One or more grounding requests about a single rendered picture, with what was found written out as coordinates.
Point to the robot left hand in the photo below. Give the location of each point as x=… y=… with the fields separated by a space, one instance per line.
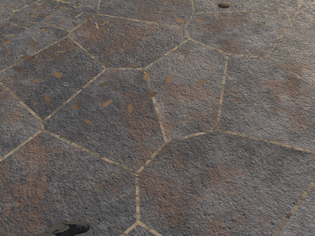
x=66 y=228

